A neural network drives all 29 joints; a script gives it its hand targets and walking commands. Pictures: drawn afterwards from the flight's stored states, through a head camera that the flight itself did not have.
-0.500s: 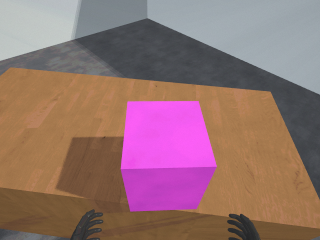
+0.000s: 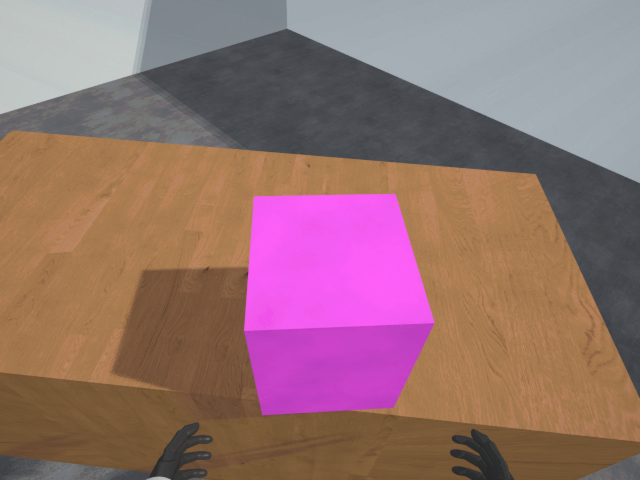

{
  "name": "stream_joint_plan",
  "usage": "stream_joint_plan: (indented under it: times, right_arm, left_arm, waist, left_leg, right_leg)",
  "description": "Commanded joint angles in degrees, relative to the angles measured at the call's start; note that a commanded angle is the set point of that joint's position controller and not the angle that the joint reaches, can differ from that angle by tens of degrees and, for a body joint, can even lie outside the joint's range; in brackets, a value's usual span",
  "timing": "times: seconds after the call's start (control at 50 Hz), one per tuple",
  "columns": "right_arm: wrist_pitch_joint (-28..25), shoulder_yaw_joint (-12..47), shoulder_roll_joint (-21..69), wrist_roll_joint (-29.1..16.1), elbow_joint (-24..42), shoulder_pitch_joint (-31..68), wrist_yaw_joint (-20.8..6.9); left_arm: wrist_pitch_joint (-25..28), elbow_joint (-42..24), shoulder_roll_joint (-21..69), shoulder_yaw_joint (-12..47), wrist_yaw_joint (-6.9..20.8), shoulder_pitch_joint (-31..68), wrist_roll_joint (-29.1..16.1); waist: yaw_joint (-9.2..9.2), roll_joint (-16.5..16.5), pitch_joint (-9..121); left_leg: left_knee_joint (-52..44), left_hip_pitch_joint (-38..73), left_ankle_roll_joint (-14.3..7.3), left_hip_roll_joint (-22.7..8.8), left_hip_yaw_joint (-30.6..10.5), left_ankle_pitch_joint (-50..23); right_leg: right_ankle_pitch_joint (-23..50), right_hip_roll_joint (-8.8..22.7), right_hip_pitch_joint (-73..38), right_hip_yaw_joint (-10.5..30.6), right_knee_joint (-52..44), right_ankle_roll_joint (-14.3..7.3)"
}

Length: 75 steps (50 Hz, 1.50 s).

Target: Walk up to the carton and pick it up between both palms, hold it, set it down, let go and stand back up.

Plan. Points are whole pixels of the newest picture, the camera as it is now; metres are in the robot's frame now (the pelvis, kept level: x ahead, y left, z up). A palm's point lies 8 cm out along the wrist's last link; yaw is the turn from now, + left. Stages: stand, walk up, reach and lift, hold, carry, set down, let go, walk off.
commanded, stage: set down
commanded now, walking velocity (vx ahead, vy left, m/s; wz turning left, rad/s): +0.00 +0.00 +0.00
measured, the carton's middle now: (327, 307) +0.38 +0.03 -0.01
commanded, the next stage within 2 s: let go in 0.30 s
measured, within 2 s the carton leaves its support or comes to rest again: neither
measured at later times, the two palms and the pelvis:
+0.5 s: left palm out of the picture +0.13 +0.21 -0.09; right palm out of the picture +0.13 -0.21 -0.09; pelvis -0.03 +0.00 +0.00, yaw +0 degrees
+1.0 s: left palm out of the picture +0.14 +0.22 -0.09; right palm out of the picture +0.14 -0.21 -0.08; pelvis -0.03 +0.00 +0.00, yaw +0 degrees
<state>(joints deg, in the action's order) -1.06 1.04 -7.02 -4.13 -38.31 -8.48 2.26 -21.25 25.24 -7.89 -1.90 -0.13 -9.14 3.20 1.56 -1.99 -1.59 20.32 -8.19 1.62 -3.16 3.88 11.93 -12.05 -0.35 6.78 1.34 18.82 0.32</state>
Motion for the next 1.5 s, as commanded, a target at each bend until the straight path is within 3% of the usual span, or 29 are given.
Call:
stream_joint_plan:
  times: [0.0,0.08,0.12,0.24,0.32,0.48,0.6,0.62,0.68,0.8,0.82,0.9,0.94,0.98,1.02,1.06,1.08,1.14,1.16,1.18,1.2,1.22,1.24,1.26,1.3,1.32,1.38,1.42,1.48]
  right_arm:
    - [-1.62,-1.86,-5.94,-0.12,6.05,0.79,0.25]
    - [0.62,-1.86,-5.13,1.65,3.05,3.87,-0.23]
    - [2.05,-2.59,-4.07,1.76,3.56,6.30,-0.54]
    - [4.15,-4.59,-5.04,3.78,4.05,4.69,-1.99]
    - [4.07,-5.58,-4.20,3.60,4.07,6.89,-2.05]
    - [5.71,-5.89,-5.15,4.53,3.18,6.73,-2.82]
    - [1.11,-7.83,-4.69,6.41,5.50,7.85,-3.17]
    - [2.05,-6.66,-3.07,6.48,2.15,8.99,-2.90]
    - [3.25,-6.78,-4.72,5.78,3.29,7.69,-2.95]
    - [6.23,-7.60,-3.29,6.33,2.29,11.55,-2.98]
    - [5.57,-8.87,-4.86,5.80,7.03,9.96,-3.06]
    - [4.97,-7.55,-4.07,5.54,1.67,10.02,-3.06]
    - [4.81,-7.79,-5.58,3.86,4.59,9.48,-3.30]
    - [4.65,-7.13,-5.47,4.64,0.95,8.50,-3.07]
    - [3.24,-7.13,-6.10,4.53,4.96,8.09,-3.51]
    - [4.45,-6.99,-4.79,5.04,0.91,10.15,-3.59]
    - [4.34,-7.37,-6.15,5.33,3.70,11.52,-3.78]
    - [2.29,-8.24,-7.27,5.30,5.39,8.37,-4.08]
    - [2.29,-6.68,-11.32,7.73,-1.25,-3.07,-2.85]
    - [1.98,-6.90,-11.53,8.59,-2.22,-3.67,-1.99]
    - [1.49,-6.99,-10.49,8.09,-2.24,-2.89,-2.12]
    - [0.68,-6.52,-9.71,7.36,-2.82,-4.48,-2.45]
    - [-0.04,-6.70,-9.98,6.98,-3.25,-3.73,-2.79]
    - [-0.87,-6.31,-9.50,6.60,-2.91,-3.93,-3.56]
    - [-1.71,-5.84,-8.27,6.12,-3.74,-3.39,-4.26]
    - [-1.80,-5.64,-8.63,6.05,-4.78,-5.37,-4.11]
    - [-1.95,-5.77,-8.34,5.97,-7.25,-9.27,-3.20]
    - [-2.39,-6.41,-10.89,5.87,-9.09,-11.37,-3.28]
    - [-1.65,-5.96,-10.30,5.45,-12.49,-13.87,-2.36]
  left_arm:
    - [0.85,-8.71,-4.01,-1.33,-0.26,1.96,0.74]
    - [-1.47,-4.71,-3.42,-1.29,0.14,4.26,0.79]
    - [-2.89,-3.91,-4.51,-1.44,-0.27,7.73,0.42]
    - [-4.05,-5.25,-5.20,0.57,-1.46,7.88,-0.88]
    - [-4.76,-4.32,-5.54,-0.73,-1.04,7.58,0.36]
    - [-6.72,-5.23,-4.94,1.03,-1.51,8.84,-0.67]
    - [-2.49,-6.74,-7.01,0.09,-1.85,7.78,-1.48]
    - [-3.34,-3.00,-5.89,0.98,-1.57,9.09,-1.47]
    - [-4.17,-7.37,-7.46,-0.40,-1.20,8.67,-0.27]
    - [-7.20,-4.76,-6.50,0.22,-1.14,12.78,-0.86]
    - [-6.41,-9.27,-6.71,-0.10,-1.32,10.45,-1.06]
    - [-6.78,-3.94,-6.10,0.17,-0.70,9.11,-0.39]
    - [-6.85,-8.91,-6.65,-0.36,-0.54,8.68,-0.42]
    - [-6.38,-6.16,-6.80,-0.91,-0.44,7.92,0.22]
    - [-5.02,-9.10,-7.07,-0.26,-0.48,5.95,-0.30]
    - [-6.62,-5.62,-6.25,-0.66,-0.15,8.39,1.03]
    - [-6.35,-8.16,-5.94,0.13,-0.12,10.30,0.07]
    - [-3.82,-10.32,-7.24,0.17,-0.88,7.08,-1.01]
    - [10.34,0.01,-8.59,-0.99,-0.22,-2.00,-0.44]
    - [17.51,3.11,-11.76,-2.27,-0.35,-6.01,0.40]
    - [21.15,4.71,-9.15,-1.70,-0.33,-6.62,0.56]
    - [23.29,5.77,-8.26,-1.19,-0.24,-6.63,0.86]
    - [24.14,6.22,-8.57,-1.25,-0.15,-3.97,0.33]
    - [24.52,5.81,-9.14,-1.26,0.13,-1.76,0.18]
    - [25.01,6.86,-8.80,-1.68,0.36,-2.89,-0.13]
    - [25.41,7.34,-8.25,-1.34,0.50,-1.93,-0.07]
    - [26.14,11.24,-8.12,-1.45,-0.66,-6.07,-0.29]
    - [26.13,14.13,-9.00,-1.49,-0.62,-8.32,-1.08]
    - [25.79,18.40,-7.81,-1.30,-1.05,-11.58,-1.23]
  waist:
    - [0.13,3.07,8.90]
    - [0.05,0.80,4.42]
    - [0.09,2.38,3.55]
    - [-0.99,1.62,7.46]
    - [0.47,1.97,6.04]
    - [-1.27,1.54,3.13]
    - [-0.70,0.59,8.40]
    - [-1.20,0.68,7.24]
    - [-0.96,0.97,5.47]
    - [-1.50,1.78,5.32]
    - [-0.53,1.23,6.98]
    - [-1.60,2.27,5.55]
    - [-1.80,1.93,8.84]
    - [-1.65,1.36,4.89]
    - [-1.29,1.36,7.85]
    - [-1.43,2.64,4.32]
    - [-1.62,0.87,4.39]
    - [-1.41,2.44,5.76]
    - [-1.89,11.68,0.65]
    - [-0.71,5.13,-1.04]
    - [-0.40,2.51,-2.28]
    - [-0.29,-2.33,-0.03]
    - [-1.45,0.25,-1.33]
    - [-2.48,-1.61,0.68]
    - [-1.30,0.70,3.92]
    - [-2.48,0.60,5.24]
    - [-2.31,0.81,7.80]
    - [-2.60,4.55,7.35]
    - [-1.23,2.66,4.54]
  left_leg:
    - [1.00,8.04,1.45,2.95,0.51,-25.06]
    - [-0.79,7.40,1.18,2.83,0.53,-17.14]
    - [-2.15,4.66,0.95,2.52,0.98,-11.03]
    - [-1.23,3.56,0.73,2.25,1.22,-11.87]
    - [-1.46,3.24,-0.08,2.16,1.15,-9.70]
    - [-2.51,1.32,0.66,1.92,0.61,-3.60]
    - [-0.98,2.86,-0.39,2.02,1.10,-5.85]
    - [-1.27,2.45,-0.26,1.72,1.00,-6.32]
    - [-1.19,3.27,0.05,2.34,1.51,-5.97]
    - [-1.44,3.01,-0.14,1.77,0.61,-4.54]
    - [-0.91,4.21,-0.19,2.13,0.68,-6.13]
    - [-1.24,4.26,0.17,2.14,0.12,-8.62]
    - [-0.07,5.67,0.71,2.59,0.50,-12.04]
    - [-1.57,4.20,0.71,2.58,0.96,-8.33]
    - [-1.64,6.13,0.51,2.41,0.56,-10.11]
    - [-1.71,5.08,0.82,2.31,0.73,-8.42]
    - [-1.45,4.49,0.77,2.24,0.40,-8.23]
    - [-2.05,5.69,0.69,2.06,0.53,-7.50]
    - [-3.42,-5.50,-2.57,-2.15,-3.79,9.14]
    - [-7.06,-11.58,-4.21,-3.84,-7.50,22.61]
    - [-6.75,-13.27,-4.70,-4.08,-8.92,24.98]
    - [-4.19,-11.36,-4.78,-2.93,-7.89,20.64]
    - [-2.98,-9.92,-4.34,-1.94,-6.78,15.70]
    - [-1.41,-8.28,-4.22,-1.56,-6.73,9.71]
    - [0.31,-5.45,-4.31,-1.78,-7.04,3.89]
    - [0.54,-6.04,-4.16,-1.88,-6.51,-0.02]
    - [2.23,-1.71,-4.52,-2.62,-7.19,-10.87]
    - [2.72,0.38,-4.52,-3.08,-7.05,-16.83]
    - [3.34,-3.58,-5.36,-3.09,-7.09,-18.32]
  right_leg:
    - [17.50,-2.13,1.34,0.00,-1.71,-0.13]
    - [12.25,-1.78,3.82,-0.32,-3.30,-0.06]
    - [6.70,-1.14,3.41,-0.52,-3.42,-0.32]
    - [9.37,-0.64,3.15,-0.78,-1.12,-0.07]
    - [6.88,-0.84,3.02,-0.13,-1.23,-0.41]
    - [3.03,-0.30,3.64,-1.16,-0.99,-1.20]
    - [4.61,-0.60,3.41,-0.54,0.41,-0.57]
    - [4.89,0.24,4.83,-0.31,-0.11,-0.60]
    - [3.99,0.14,4.43,0.12,-1.26,-0.27]
    - [1.68,0.75,5.60,-0.26,-1.04,-0.89]
    - [4.45,-0.16,3.76,-0.42,-0.23,-0.82]
    - [6.62,0.39,3.30,-0.02,-1.27,-1.01]
    - [9.82,-0.44,0.92,-0.33,-0.60,-0.65]
    - [8.32,-0.55,1.84,-0.39,-1.33,-0.63]
    - [9.33,-0.93,0.06,-0.76,-1.11,-0.74]
    - [6.52,-0.06,2.93,-0.21,-2.02,-0.88]
    - [6.12,-0.45,3.45,-0.59,-1.93,-0.94]
    - [6.76,-1.57,3.20,-0.91,-0.85,-0.62]
    - [-1.96,3.27,4.59,0.61,-0.71,-0.92]
    - [-9.12,3.04,2.49,0.93,0.37,-0.47]
    - [-11.29,3.84,1.84,2.40,-1.10,-0.76]
    - [-12.74,5.06,3.49,4.52,-3.18,-1.37]
    - [-13.88,6.12,6.64,6.89,-4.70,-1.95]
    - [-10.88,6.37,6.60,6.90,-4.35,-2.40]
    - [-6.33,6.15,6.41,6.51,-4.03,-2.55]
    - [-1.50,6.23,3.24,5.12,-2.83,-2.58]
    - [11.35,5.60,0.97,3.07,-0.05,-2.60]
    - [13.93,6.07,1.52,3.20,0.59,-1.94]
    - [16.21,6.26,-2.70,1.71,0.90,-2.26]
